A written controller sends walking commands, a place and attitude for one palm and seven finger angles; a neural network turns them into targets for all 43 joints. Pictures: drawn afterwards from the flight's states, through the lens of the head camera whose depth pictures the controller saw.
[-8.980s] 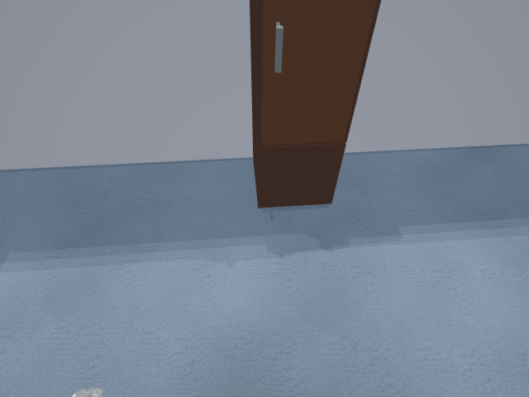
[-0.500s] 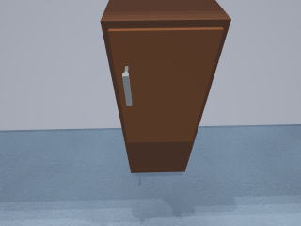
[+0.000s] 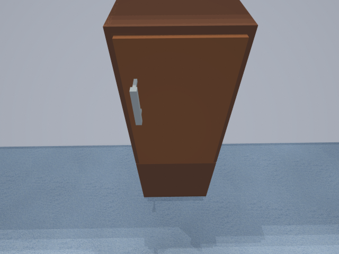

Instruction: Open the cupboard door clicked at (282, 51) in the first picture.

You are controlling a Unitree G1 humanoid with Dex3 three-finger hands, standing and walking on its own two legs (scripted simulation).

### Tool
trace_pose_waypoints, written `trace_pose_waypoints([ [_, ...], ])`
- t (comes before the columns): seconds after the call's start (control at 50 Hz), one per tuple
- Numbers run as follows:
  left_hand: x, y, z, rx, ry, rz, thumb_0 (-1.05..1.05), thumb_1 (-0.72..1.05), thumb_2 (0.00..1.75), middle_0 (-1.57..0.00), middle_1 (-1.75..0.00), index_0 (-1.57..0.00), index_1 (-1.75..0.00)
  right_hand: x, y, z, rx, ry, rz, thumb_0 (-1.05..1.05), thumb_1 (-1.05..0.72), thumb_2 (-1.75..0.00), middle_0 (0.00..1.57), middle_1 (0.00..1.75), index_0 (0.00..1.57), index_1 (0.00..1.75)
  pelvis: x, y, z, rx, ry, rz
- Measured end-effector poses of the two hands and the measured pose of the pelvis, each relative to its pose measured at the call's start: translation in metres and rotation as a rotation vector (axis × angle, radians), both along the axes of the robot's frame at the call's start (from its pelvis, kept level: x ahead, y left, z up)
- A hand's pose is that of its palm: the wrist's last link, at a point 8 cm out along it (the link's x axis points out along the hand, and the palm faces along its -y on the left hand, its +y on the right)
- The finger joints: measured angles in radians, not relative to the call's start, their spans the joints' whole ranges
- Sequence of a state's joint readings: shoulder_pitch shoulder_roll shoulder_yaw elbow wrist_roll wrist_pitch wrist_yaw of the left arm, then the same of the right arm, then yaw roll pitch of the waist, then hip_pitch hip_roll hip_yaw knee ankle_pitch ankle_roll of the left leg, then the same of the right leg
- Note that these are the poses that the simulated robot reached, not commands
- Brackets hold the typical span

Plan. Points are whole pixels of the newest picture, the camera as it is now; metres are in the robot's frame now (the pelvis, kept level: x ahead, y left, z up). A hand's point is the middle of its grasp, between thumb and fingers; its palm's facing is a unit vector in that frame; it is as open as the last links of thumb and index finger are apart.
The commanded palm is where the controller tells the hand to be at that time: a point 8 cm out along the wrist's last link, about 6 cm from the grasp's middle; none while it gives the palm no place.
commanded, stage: come to a stop and stand still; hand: left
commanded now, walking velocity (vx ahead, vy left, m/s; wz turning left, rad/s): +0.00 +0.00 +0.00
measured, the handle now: (137, 102) +0.52 +0.13 +0.06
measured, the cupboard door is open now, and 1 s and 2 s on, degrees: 0 0 0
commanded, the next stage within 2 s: look again from close up in 0.82 s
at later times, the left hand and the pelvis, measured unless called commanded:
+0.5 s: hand out of the picture +0.00 +0.14 -0.17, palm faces +0.03 -0.98 -0.19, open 7.3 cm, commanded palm none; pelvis +0.01 -0.03 +0.00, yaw +0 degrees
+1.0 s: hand out of the picture +0.00 +0.13 -0.17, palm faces +0.04 -0.98 -0.18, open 7.3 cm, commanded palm none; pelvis +0.01 -0.04 +0.00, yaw +1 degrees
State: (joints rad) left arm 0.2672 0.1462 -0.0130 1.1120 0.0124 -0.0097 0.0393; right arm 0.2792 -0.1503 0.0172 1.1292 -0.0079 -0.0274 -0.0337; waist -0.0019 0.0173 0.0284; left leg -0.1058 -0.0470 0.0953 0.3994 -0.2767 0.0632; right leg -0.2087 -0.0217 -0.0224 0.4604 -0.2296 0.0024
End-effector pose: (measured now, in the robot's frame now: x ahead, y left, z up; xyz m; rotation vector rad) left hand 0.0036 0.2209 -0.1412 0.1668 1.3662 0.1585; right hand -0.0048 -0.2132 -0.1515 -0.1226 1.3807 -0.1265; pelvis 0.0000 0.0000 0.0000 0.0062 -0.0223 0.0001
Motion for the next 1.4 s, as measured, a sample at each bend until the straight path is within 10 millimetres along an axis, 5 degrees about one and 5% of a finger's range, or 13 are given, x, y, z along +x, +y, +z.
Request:
trace_pose_waypoints([
  [0.4, -0.006, -0.028, -0.003, -0.025, 0.031, 0.016, 0.01, 0.93, 0.9, -0.2, -0.3, -0.2, -0.3, 0.011, -0.022, 0.003, -0.012, 0.013, 0.009, 0.0, -0.91, -0.9, 0.2, 0.3, 0.2, 0.29, 0.01, -0.022, 0.001, -0.002, 0.002, 0.007],
  [0.86, -0.007, -0.039, -0.003, -0.025, 0.02, 0.022, 0.01, 0.93, 0.9, -0.2, -0.3, -0.2, -0.3, -0.007, -0.028, 0.004, 0.002, 0.058, -0.003, 0.0, -0.91, -0.9, 0.2, 0.3, 0.2, 0.29, 0.008, -0.035, 0.002, -0.003, 0.003, 0.013],
  [1.4, -0.016, -0.044, -0.004, -0.039, 0.036, 0.035, 0.01, 0.92, 0.9, -0.2, -0.3, -0.19, -0.3, -0.003, -0.026, 0.005, 0.002, 0.047, 0.006, 0.0, -0.91, -0.9, 0.2, 0.3, 0.2, 0.29, 0.007, -0.035, 0.002, -0.002, 0.004, 0.017],
])
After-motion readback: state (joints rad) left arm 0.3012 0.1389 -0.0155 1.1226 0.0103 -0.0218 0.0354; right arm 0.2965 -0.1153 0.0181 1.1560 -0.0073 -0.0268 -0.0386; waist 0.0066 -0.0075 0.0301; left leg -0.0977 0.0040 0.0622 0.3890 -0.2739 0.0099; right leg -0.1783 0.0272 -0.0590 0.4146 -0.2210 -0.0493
